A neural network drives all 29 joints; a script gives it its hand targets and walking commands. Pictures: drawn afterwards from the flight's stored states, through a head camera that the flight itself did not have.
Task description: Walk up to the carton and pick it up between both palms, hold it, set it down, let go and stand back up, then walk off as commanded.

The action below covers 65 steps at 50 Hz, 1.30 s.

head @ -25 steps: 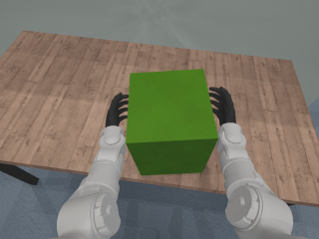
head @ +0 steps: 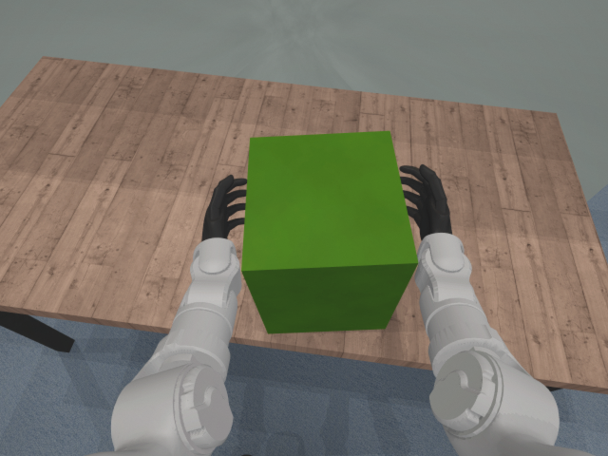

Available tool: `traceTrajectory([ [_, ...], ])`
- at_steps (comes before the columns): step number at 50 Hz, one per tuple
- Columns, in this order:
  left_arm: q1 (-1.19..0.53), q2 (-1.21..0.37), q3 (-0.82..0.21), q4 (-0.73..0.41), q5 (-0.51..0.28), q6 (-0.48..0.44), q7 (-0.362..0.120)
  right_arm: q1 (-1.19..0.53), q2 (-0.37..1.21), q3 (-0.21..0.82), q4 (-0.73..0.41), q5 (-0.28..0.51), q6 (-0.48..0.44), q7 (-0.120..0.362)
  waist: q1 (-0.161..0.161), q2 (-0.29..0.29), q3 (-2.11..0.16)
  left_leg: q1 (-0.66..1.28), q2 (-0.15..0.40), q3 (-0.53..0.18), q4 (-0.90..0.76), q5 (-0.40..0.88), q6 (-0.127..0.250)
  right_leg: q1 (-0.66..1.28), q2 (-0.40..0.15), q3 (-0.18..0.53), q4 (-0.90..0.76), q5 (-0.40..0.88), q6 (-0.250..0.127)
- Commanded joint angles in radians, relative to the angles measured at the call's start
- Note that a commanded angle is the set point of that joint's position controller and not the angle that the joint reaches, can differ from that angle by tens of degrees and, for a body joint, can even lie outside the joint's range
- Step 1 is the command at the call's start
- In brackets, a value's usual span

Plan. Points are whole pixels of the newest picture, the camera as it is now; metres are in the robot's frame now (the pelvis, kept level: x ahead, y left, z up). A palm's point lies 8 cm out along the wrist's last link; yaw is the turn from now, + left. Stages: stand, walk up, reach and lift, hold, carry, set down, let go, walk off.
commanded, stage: set down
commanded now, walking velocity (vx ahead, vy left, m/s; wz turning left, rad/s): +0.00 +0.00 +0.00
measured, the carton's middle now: (323, 241) +0.45 +0.02 -0.05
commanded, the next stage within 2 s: none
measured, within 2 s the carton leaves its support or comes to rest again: neither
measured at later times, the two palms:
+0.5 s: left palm (221, 233) +0.41 +0.16 +0.01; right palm (434, 227) +0.44 -0.13 +0.03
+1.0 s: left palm (221, 234) +0.41 +0.16 +0.01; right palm (434, 227) +0.44 -0.13 +0.03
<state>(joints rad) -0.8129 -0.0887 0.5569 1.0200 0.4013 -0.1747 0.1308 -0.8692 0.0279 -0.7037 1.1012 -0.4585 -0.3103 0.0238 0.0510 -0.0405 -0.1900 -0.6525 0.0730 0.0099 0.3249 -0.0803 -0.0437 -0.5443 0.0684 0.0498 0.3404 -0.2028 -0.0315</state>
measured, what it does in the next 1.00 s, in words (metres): stands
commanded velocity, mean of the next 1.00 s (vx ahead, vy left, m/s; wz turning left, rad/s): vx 0.00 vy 0.00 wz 0.00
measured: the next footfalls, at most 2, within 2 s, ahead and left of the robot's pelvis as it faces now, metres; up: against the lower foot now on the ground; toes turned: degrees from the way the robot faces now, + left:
none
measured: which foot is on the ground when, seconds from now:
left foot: down 0.00-1.00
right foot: down 0.00-1.00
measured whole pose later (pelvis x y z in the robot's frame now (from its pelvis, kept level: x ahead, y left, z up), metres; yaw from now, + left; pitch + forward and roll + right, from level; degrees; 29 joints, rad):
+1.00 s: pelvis +0.00 +0.00 +0.00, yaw +0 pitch +24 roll -1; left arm -0.82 -0.12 0.63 1.01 0.46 -0.20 0.12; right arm -0.87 0.03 -0.75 1.10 -0.54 -0.32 0.03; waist 0.05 -0.04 -0.19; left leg -0.65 0.07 0.01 0.33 -0.08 -0.04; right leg -0.55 0.07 0.05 0.34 -0.20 -0.03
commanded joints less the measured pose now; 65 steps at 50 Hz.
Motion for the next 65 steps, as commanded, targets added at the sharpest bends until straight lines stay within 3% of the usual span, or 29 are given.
traceTrajectory([
  [1,-0.569,-0.414,-0.036,-0.062,0.103,-0.054,-0.069,-0.530,0.472,0.189,0.058,-0.124,-0.005,0.150,0.096,-0.041,-0.498,0.485,-0.023,0.135,0.101,0.410,0.074,0.143,-0.056,-0.123,0.077,0.461,0.097],
  [5,-0.592,-0.411,-0.069,-0.136,0.100,-0.069,-0.063,-0.514,0.464,0.154,0.042,-0.139,-0.015,0.144,0.062,0.014,-0.552,0.504,-0.025,0.121,0.106,0.402,0.072,0.115,-0.053,-0.131,0.078,0.409,0.095],
  [9,-0.535,-0.415,-0.021,-0.085,0.109,-0.064,-0.067,-0.508,0.448,0.162,0.044,-0.147,-0.004,0.147,0.077,-0.039,-0.506,0.470,-0.028,0.120,0.090,0.388,0.082,0.144,-0.048,-0.128,0.063,0.400,0.085],
  [15,-0.523,-0.431,-0.045,-0.115,0.107,-0.066,-0.058,-0.505,0.452,0.151,0.035,-0.139,-0.007,0.150,0.078,0.008,-0.506,0.524,-0.022,0.120,0.119,0.461,0.077,0.089,-0.043,-0.125,0.060,0.353,0.086],
  [16,-0.504,-0.432,-0.035,-0.115,0.118,-0.059,-0.063,-0.491,0.459,0.141,0.042,-0.154,0.000,0.151,0.071,-0.019,-0.483,0.542,-0.026,0.119,0.118,0.435,0.079,0.083,-0.037,-0.129,0.045,0.313,0.085],
  [20,-0.487,-0.385,0.007,-0.085,0.125,-0.060,-0.084,-0.480,0.468,0.162,0.016,-0.168,0.009,0.141,0.071,-0.069,-0.456,0.403,-0.047,0.138,0.089,0.332,0.102,0.223,-0.066,-0.117,0.094,0.531,0.113],
  [21,-0.509,-0.389,-0.023,-0.089,0.112,-0.066,-0.086,-0.492,0.469,0.182,-0.005,-0.144,0.006,0.139,0.057,-0.023,-0.503,0.392,-0.048,0.125,0.084,0.326,0.101,0.228,-0.072,-0.113,0.110,0.560,0.110],
  [22,-0.491,-0.393,0.003,-0.059,0.131,-0.061,-0.087,-0.500,0.461,0.162,0.021,-0.160,0.008,0.138,0.061,-0.060,-0.464,0.388,-0.044,0.129,0.092,0.342,0.104,0.240,-0.069,-0.104,0.122,0.559,0.122],
  [24,-0.461,-0.434,-0.010,-0.074,0.124,-0.058,-0.085,-0.496,0.485,0.175,0.001,-0.155,0.004,0.145,0.078,-0.051,-0.446,0.414,-0.040,0.123,0.101,0.372,0.102,0.197,-0.058,-0.111,0.098,0.498,0.109],
  [29,-0.487,-0.414,-0.001,-0.078,0.126,-0.067,-0.087,-0.470,0.473,0.135,0.021,-0.175,0.005,0.144,0.046,-0.045,-0.441,0.437,-0.041,0.122,0.081,0.352,0.100,0.182,-0.059,-0.118,0.076,0.449,0.110],
  [31,-0.487,-0.436,-0.003,-0.091,0.129,-0.072,-0.087,-0.485,0.502,0.142,0.015,-0.187,0.000,0.146,0.057,-0.055,-0.459,0.434,-0.040,0.122,0.094,0.362,0.095,0.171,-0.054,-0.118,0.076,0.443,0.102],
  [32,-0.470,-0.415,-0.014,-0.102,0.131,-0.069,-0.084,-0.453,0.463,0.113,0.025,-0.185,0.002,0.143,0.031,-0.018,-0.456,0.472,-0.042,0.113,0.091,0.374,0.092,0.153,-0.053,-0.122,0.062,0.420,0.096],
  [33,-0.450,-0.418,0.019,-0.069,0.141,-0.072,-0.088,-0.473,0.506,0.148,0.014,-0.191,-0.002,0.143,0.077,-0.044,-0.457,0.432,-0.046,0.127,0.089,0.360,0.099,0.189,-0.064,-0.109,0.074,0.469,0.107],
  [34,-0.489,-0.415,-0.006,-0.081,0.149,-0.078,-0.087,-0.465,0.497,0.132,0.010,-0.194,-0.004,0.148,0.048,-0.030,-0.476,0.425,-0.039,0.124,0.107,0.379,0.093,0.170,-0.053,-0.116,0.086,0.457,0.113],
  [36,-0.464,-0.437,0.029,-0.065,0.157,-0.073,-0.096,-0.430,0.562,0.131,0.036,-0.206,0.006,0.150,0.069,-0.056,-0.406,0.397,-0.046,0.131,0.102,0.344,0.108,0.180,-0.062,-0.117,0.064,0.408,0.107],
  [39,-0.455,-0.423,0.001,-0.044,0.146,-0.069,-0.105,-0.436,0.521,0.143,0.007,-0.199,-0.003,0.144,0.036,-0.074,-0.408,0.401,-0.050,0.121,0.086,0.337,0.108,0.203,-0.064,-0.121,0.084,0.497,0.128],
  [42,-0.439,-0.415,0.030,-0.054,0.158,-0.075,-0.103,-0.435,0.525,0.157,0.002,-0.204,-0.006,0.147,0.073,-0.064,-0.423,0.377,-0.051,0.126,0.096,0.334,0.103,0.202,-0.071,-0.121,0.093,0.503,0.112],
  [43,-0.434,-0.450,0.032,-0.058,0.174,-0.076,-0.111,-0.420,0.569,0.139,0.010,-0.221,-0.008,0.147,0.042,-0.093,-0.398,0.379,-0.048,0.113,0.086,0.345,0.110,0.209,-0.064,-0.112,0.087,0.505,0.112],
  [45,-0.438,-0.394,0.004,-0.076,0.140,-0.074,-0.102,-0.410,0.480,0.130,0.013,-0.191,-0.005,0.151,0.037,-0.027,-0.425,0.428,-0.044,0.117,0.095,0.360,0.112,0.163,-0.056,-0.119,0.081,0.444,0.113],
  [46,-0.426,-0.365,0.019,-0.063,0.139,-0.075,-0.098,-0.430,0.445,0.131,0.020,-0.195,-0.007,0.143,0.039,-0.059,-0.428,0.438,-0.047,0.110,0.098,0.366,0.104,0.167,-0.055,-0.120,0.081,0.464,0.113],
  [49,-0.421,-0.398,0.018,-0.063,0.155,-0.087,-0.096,-0.434,0.500,0.152,0.020,-0.194,-0.009,0.153,0.060,-0.040,-0.437,0.418,-0.044,0.115,0.097,0.358,0.101,0.194,-0.063,-0.108,0.100,0.495,0.114],
  [51,-0.451,-0.447,0.050,-0.036,0.184,-0.082,-0.116,-0.439,0.597,0.138,-0.029,-0.225,0.001,0.152,0.050,-0.102,-0.378,0.338,-0.054,0.114,0.088,0.346,0.117,0.208,-0.058,-0.111,0.106,0.507,0.128],
  [52,-0.457,-0.393,0.050,-0.031,0.180,-0.089,-0.112,-0.439,0.533,0.136,-0.007,-0.221,-0.007,0.147,0.060,-0.075,-0.405,0.344,-0.054,0.121,0.091,0.357,0.117,0.221,-0.067,-0.115,0.115,0.540,0.130],
  [56,-0.477,-0.453,0.028,-0.078,0.166,-0.095,-0.106,-0.419,0.566,0.097,0.016,-0.241,0.001,0.150,0.019,-0.054,-0.397,0.400,-0.052,0.108,0.092,0.347,0.111,0.158,-0.061,-0.128,0.090,0.447,0.114],
  [58,-0.430,-0.407,0.052,-0.060,0.169,-0.085,-0.108,-0.352,0.514,0.108,0.070,-0.219,0.012,0.150,0.023,-0.040,-0.366,0.368,-0.060,0.115,0.102,0.355,0.115,0.181,-0.063,-0.113,0.105,0.465,0.111],
  [59,-0.449,-0.351,0.071,-0.036,0.168,-0.085,-0.103,-0.405,0.469,0.105,0.017,-0.231,0.007,0.146,0.049,-0.088,-0.391,0.331,-0.064,0.130,0.092,0.316,0.119,0.209,-0.061,-0.103,0.099,0.490,0.121],
  [60,-0.472,-0.447,0.035,-0.071,0.181,-0.096,-0.110,-0.427,0.571,0.098,0.026,-0.243,0.014,0.157,0.024,-0.068,-0.347,0.344,-0.059,0.115,0.091,0.316,0.119,0.189,-0.071,-0.107,0.102,0.453,0.125],
  [61,-0.447,-0.390,0.079,-0.044,0.176,-0.090,-0.105,-0.394,0.524,0.111,0.039,-0.233,0.017,0.155,0.035,-0.099,-0.346,0.324,-0.063,0.117,0.090,0.307,0.119,0.211,-0.064,-0.117,0.104,0.462,0.123],
  [65,-0.436,-0.362,0.083,-0.019,0.182,-0.090,-0.091,-0.411,0.470,0.119,0.040,-0.207,0.027,0.142,0.046,-0.064,-0.349,0.304,-0.062,0.102,0.085,0.332,0.131,0.215,-0.080,-0.095,0.133,0.558,0.135],
])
